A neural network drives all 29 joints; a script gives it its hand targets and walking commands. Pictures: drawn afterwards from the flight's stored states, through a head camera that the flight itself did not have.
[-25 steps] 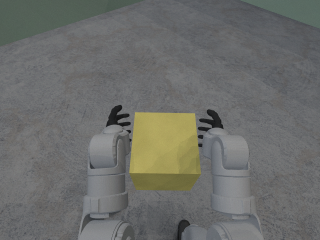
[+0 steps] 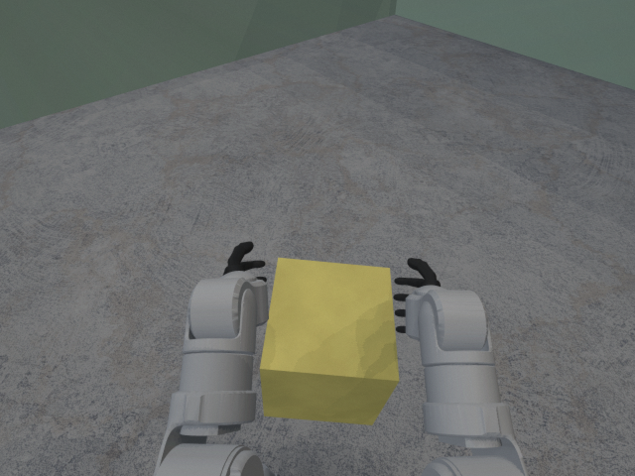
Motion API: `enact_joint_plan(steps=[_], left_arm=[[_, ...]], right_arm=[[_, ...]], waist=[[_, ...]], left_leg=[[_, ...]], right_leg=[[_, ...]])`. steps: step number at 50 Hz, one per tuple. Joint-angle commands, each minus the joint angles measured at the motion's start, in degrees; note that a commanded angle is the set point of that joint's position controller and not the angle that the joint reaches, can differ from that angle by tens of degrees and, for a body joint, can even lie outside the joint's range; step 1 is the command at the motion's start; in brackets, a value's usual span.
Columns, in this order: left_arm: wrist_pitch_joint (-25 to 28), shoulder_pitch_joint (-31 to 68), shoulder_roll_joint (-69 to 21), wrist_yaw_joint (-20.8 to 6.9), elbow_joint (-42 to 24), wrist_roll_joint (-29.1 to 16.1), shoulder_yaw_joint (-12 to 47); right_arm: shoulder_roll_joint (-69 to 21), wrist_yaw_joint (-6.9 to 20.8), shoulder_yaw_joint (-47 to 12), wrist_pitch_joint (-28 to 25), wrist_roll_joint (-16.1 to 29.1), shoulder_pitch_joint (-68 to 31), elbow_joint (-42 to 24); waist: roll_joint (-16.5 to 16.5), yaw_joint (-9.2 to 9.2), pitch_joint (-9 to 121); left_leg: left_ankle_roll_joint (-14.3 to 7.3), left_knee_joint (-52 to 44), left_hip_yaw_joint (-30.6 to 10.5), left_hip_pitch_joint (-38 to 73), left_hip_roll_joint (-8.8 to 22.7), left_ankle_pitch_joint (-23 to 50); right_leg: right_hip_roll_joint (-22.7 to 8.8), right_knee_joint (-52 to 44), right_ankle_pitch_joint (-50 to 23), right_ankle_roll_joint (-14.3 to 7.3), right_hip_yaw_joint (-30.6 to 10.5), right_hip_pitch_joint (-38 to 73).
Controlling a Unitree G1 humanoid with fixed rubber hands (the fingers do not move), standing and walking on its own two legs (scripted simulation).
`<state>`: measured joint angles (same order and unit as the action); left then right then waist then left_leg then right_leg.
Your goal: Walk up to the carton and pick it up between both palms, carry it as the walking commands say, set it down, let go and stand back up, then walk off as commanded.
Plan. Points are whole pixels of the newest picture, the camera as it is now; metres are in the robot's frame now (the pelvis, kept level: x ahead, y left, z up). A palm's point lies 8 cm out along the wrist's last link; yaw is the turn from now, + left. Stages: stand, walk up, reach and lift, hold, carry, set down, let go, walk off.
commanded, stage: carry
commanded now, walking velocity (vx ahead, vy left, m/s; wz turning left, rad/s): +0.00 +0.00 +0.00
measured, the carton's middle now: (326, 343) +0.30 +0.00 -0.02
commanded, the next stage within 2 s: none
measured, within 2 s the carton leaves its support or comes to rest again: neither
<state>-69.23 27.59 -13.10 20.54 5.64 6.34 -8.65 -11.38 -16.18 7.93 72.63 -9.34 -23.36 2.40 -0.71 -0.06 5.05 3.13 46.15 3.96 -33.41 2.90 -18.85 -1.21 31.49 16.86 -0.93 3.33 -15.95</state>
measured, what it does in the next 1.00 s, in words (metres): walks backwards: left foot, then right foot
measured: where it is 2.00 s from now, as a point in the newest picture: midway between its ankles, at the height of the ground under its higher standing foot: outside the picture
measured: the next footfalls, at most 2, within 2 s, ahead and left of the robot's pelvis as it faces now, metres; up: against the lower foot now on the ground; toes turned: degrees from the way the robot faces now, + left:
left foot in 0.16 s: -0.06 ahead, +0.14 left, +0.00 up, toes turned +8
right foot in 0.74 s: -0.05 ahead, -0.11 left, +0.00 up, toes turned -1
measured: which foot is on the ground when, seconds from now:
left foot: up 0.00-0.14, down 0.16-1.00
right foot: down 0.00-0.60, up 0.62-0.72, down 0.74-1.00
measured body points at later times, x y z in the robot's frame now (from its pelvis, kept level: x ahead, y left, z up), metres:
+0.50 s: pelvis -0.13 +0.01 -0.01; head -0.16 +0.01 +0.44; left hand +0.17 +0.16 +0.09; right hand +0.19 -0.07 +0.07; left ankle -0.05 +0.14 -0.72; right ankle +0.00 -0.10 -0.73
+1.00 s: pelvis -0.17 +0.02 +0.00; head -0.20 +0.01 +0.45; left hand +0.14 +0.15 +0.09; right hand +0.14 -0.09 +0.07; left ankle -0.09 +0.13 -0.73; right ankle -0.09 -0.10 -0.73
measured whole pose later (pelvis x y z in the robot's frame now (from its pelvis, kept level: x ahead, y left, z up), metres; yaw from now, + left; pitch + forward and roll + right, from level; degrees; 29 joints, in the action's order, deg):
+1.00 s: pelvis -0.17 +0.02 +0.00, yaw +3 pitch +1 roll +0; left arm -66.0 24.0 -11.7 11.9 1.8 10.0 -7.5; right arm -11.2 -13.0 6.7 68.6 -9.6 -22.9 2.2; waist -0.8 -0.2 5.6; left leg -1.2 30.1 5.1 -23.4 2.3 -8.2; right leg -1.4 29.7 8.9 0.2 2.7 -22.3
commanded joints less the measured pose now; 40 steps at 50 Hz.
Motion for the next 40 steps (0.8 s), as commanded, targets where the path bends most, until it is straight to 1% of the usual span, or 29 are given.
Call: enact_joint_plan(steps=[1, 5, 7, 8, 9, 10, 11, 13, 15, 18, 20, 21, 22, 23, 24, 26, 28, 29, 30, 31, 32, 33, 34, 35, 36, 37, 38, 39, 40], left_arm=[[-0.33, 29.86, -63.48, -26.96, -4.71, -22.81, 27.36], [-0.62, 26.10, -60.71, -25.59, -2.91, -20.35, 26.35], [-0.80, 23.54, -60.09, -25.11, -1.31, -19.66, 26.64], [-0.61, 22.49, -60.12, -24.91, -0.94, -19.58, 27.06], [-0.34, 22.60, -60.53, -24.75, -1.15, -19.78, 27.67], [-0.44, 25.05, -61.81, -24.99, -3.48, -20.96, 29.62], [-0.44, 27.23, -62.32, -25.10, -4.13, -21.45, 30.65], [-0.67, 30.95, -64.20, -25.39, -6.25, -23.83, 32.98], [-0.95, 31.80, -64.54, -26.08, -5.03, -25.52, 33.13], [-1.69, 30.75, -65.45, -26.88, -2.31, -26.59, 32.40], [-2.10, 30.23, -65.66, -27.27, -0.46, -26.96, 31.32], [-2.25, 29.98, -65.53, -27.43, 0.37, -27.04, 30.69], [-2.38, 29.98, -65.10, -27.55, 0.77, -27.00, 30.02], [-2.49, 29.92, -64.97, -27.65, 0.66, -26.88, 29.36], [-2.60, 29.53, -64.40, -27.88, 1.52, -26.08, 28.25], [-2.70, 29.18, -63.46, -28.12, 2.41, -24.80, 27.01], [-2.41, 28.33, -63.82, -27.71, 1.35, -24.13, 26.43], [-2.06, 27.23, -63.63, -27.24, 2.16, -23.33, 25.91], [-1.70, 27.27, -63.69, -26.73, 0.99, -22.87, 26.89], [-1.30, 26.76, -64.21, -26.23, 0.17, -22.46, 27.72], [0.15, 26.27, -63.49, -25.96, 4.00, -19.70, 25.29], [2.63, 26.09, -62.35, -25.93, 8.04, -16.75, 22.18], [4.47, 27.34, -63.09, -25.98, 4.47, -17.83, 24.10], [4.26, 30.47, -65.08, -25.78, -4.85, -21.90, 29.80], [3.56, 31.19, -64.48, -25.40, -4.78, -21.86, 29.99], [3.64, 27.98, -62.35, -25.17, -0.03, -19.32, 27.28], [4.22, 25.47, -60.99, -25.25, 2.56, -18.16, 26.88], [4.91, 24.08, -61.69, -25.39, -0.06, -18.60, 28.69], [4.20, 25.28, -63.20, -25.45, -7.02, -21.49, 32.40]], right_arm=[[-64.22, 20.88, -35.45, -4.30, 30.23, -45.37, -10.16], [-63.32, 20.87, -33.83, -2.26, 30.80, -42.23, -5.54], [-63.65, 20.84, -32.60, -1.75, 29.93, -39.31, -2.84], [-63.68, 20.93, -32.17, -1.64, 29.52, -38.21, -1.86], [-63.12, 21.14, -31.82, -1.79, 29.29, -38.30, -1.64], [-63.00, 21.28, -30.48, -2.32, 28.41, -36.88, -0.06], [-62.95, 21.49, -29.75, -2.54, 28.22, -36.84, -0.22], [-62.82, 21.65, -28.97, -2.71, 27.60, -37.39, -1.89], [-61.78, 21.36, -27.77, -3.16, 26.19, -38.20, -2.44], [-60.99, 20.89, -27.39, -3.37, 24.69, -38.69, -3.23], [-60.76, 20.64, -27.65, -3.35, 24.10, -39.58, -3.51], [-60.82, 20.51, -27.89, -3.33, 23.88, -40.10, -3.64], [-61.13, 20.39, -28.18, -3.31, 23.78, -40.43, -3.95], [-61.56, 20.23, -28.53, -3.36, 24.05, -41.04, -4.74], [-62.16, 20.02, -29.09, -3.43, 24.36, -41.17, -4.60], [-63.29, 19.71, -30.39, -3.74, 25.33, -43.25, -5.84], [-63.90, 19.58, -31.29, -3.59, 27.53, -45.59, -7.90], [-63.46, 19.63, -31.19, -3.55, 28.08, -46.62, -7.40], [-63.05, 19.95, -30.49, -3.58, 27.50, -44.41, -5.82], [-63.12, 20.52, -30.06, -3.51, 27.16, -40.68, -4.34], [-61.54, 21.19, -27.47, -4.42, 25.16, -39.72, 0.31], [-60.00, 21.80, -24.07, -6.41, 22.29, -38.85, 5.95], [-60.76, 22.17, -24.96, -8.05, 22.35, -38.66, 4.43], [-62.81, 22.17, -29.42, -7.95, 25.84, -41.00, -3.72], [-62.09, 21.75, -28.61, -7.55, 25.39, -41.06, -3.18], [-60.65, 21.28, -25.42, -7.87, 22.63, -37.72, 1.95], [-59.83, 20.93, -24.69, -8.56, 21.03, -34.90, 3.71], [-60.35, 20.84, -27.25, -8.88, 21.94, -35.20, -0.45], [-62.19, 20.67, -31.59, -8.13, 24.98, -37.60, -7.62]], waist=[[9.97, 0.23, 12.97], [10.47, 0.93, 16.54], [8.89, 0.29, 18.63], [8.26, 0.43, 20.94], [4.18, 0.71, 21.82], [-4.84, 0.91, 20.22], [-6.98, 0.53, 18.61], [-7.80, 0.06, 15.47], [-9.07, -0.05, 14.46], [-8.84, -0.05, 15.08], [-6.67, 0.27, 14.29], [-3.79, 0.52, 13.45], [1.96, 0.57, 12.11], [11.76, 0.42, 12.12], [16.01, -0.28, 13.41], [15.57, -0.97, 15.42], [12.09, -0.75, 17.92], [7.20, -0.46, 18.32], [-4.34, -0.36, 17.55], [-10.30, -0.42, 15.95], [-9.43, 0.02, 15.26], [-7.22, 0.16, 14.65], [-6.36, 0.28, 14.15], [-5.98, 0.24, 14.34], [-5.84, 0.07, 15.34], [-5.55, 0.05, 17.24], [-2.31, -0.26, 18.98], [1.73, -0.46, 19.05], [2.88, -0.48, 18.99]], left_leg=[[1.45, 8.72, -0.81, 3.82, 0.65, 0.35], [0.33, -8.50, 0.24, 7.78, -1.25, -4.86], [-0.75, -23.98, 0.53, 16.50, -0.79, 5.51], [-1.61, -25.24, -2.55, 23.05, 2.47, 8.88], [-3.03, -23.15, -7.69, 27.50, 7.17, 14.63], [-4.56, -22.35, -10.43, 22.84, 10.17, 17.02], [-4.66, -25.19, -10.83, 18.88, 9.68, 9.35], [-4.13, -30.36, -10.62, 12.40, 8.64, -10.84], [-3.78, -31.64, -9.45, 9.21, 8.42, -16.97], [-3.57, -30.44, -7.06, 8.47, 8.62, -18.63], [-2.76, -27.71, -4.40, 6.92, 7.66, -19.93], [-2.08, -24.50, -2.39, 6.40, 6.14, -20.12], [-1.09, -18.06, 1.04, 7.59, 2.65, -18.24], [-0.49, -4.18, 5.68, 13.39, -2.36, -10.85], [-1.23, 5.31, 4.04, 18.41, -3.71, -5.14], [-3.75, -0.58, 3.19, 21.37, -3.82, -4.01], [-5.20, -15.53, 1.90, 19.44, -3.73, -6.67], [-5.66, -23.03, -2.73, 19.98, -0.55, -5.16], [-7.47, -29.56, -14.76, 18.30, 8.01, -14.36], [-9.05, -34.06, -20.65, 12.10, 12.81, -21.60], [-9.41, -34.44, -19.64, 9.40, 14.01, -20.84], [-8.53, -32.97, -15.56, 8.35, 12.97, -15.38], [-7.23, -30.10, -11.55, 8.91, 10.83, -9.45], [-6.42, -27.02, -8.95, 11.08, 8.94, -4.91], [-6.02, -24.24, -7.57, 12.94, 7.82, -0.84], [-5.63, -21.10, -7.18, 13.87, 6.92, 3.27], [-4.61, -19.23, -6.11, 13.43, 4.58, 7.35], [-4.01, -18.16, -4.36, 16.93, 3.24, 6.99], [-4.16, -17.76, -3.98, 19.00, 3.25, 6.03]], right_leg=[[-12.46, -14.71, -1.87, -2.85, -8.05, 0.73], [-13.23, -9.21, -11.78, -4.90, -9.36, 7.70], [-12.20, -5.21, -18.17, -2.93, -8.31, 7.30], [-11.62, -3.28, -20.67, -0.85, -8.18, 4.67], [-9.87, -1.79, -19.25, 1.47, -6.67, 0.01], [-6.12, -2.34, -9.88, 2.42, -3.09, -0.37], [-4.69, -1.31, -4.28, 1.96, -2.44, 1.02], [-2.99, 0.14, 0.33, 1.48, -1.24, 1.42], [-1.80, 3.15, 1.20, 1.06, -0.26, 1.60], [-0.59, 5.74, 2.68, 0.20, 0.76, 0.81], [-0.47, 4.19, 4.65, -0.55, -0.02, 0.06], [-1.17, 1.14, 6.97, -0.90, -1.82, -1.14], [-3.85, -6.72, 13.14, -1.50, -6.74, -5.09], [-9.87, -18.00, 21.86, -2.74, -15.26, -12.35], [-14.22, -24.06, 25.26, -3.34, -19.48, -17.53], [-11.64, -22.94, 19.41, -0.79, -11.36, -16.43], [-8.99, -14.69, 13.68, -0.38, -8.68, -5.97], [-7.72, -8.83, 10.34, 0.47, -7.21, -3.99], [-3.03, -1.46, 5.14, 3.26, -1.03, -7.51], [-1.00, 9.45, 4.04, 3.18, -0.53, -5.95], [-1.19, 13.38, 2.38, 2.09, -2.10, -4.10], [-1.17, 13.80, 1.18, 0.99, -2.36, -2.64], [-1.16, 10.42, -0.71, 0.17, -2.01, -1.60], [-0.81, 4.19, -2.19, -0.30, -1.28, -1.23], [-1.00, -1.73, -3.68, -0.70, -0.97, 0.32], [-2.74, -5.23, -5.40, -1.30, -3.01, 3.22], [-6.06, -4.47, -9.71, -2.14, -7.18, 4.79], [-7.31, -6.49, -7.66, -2.22, -8.92, 0.61], [-7.48, -8.34, -4.26, -1.77, -8.98, -1.88]])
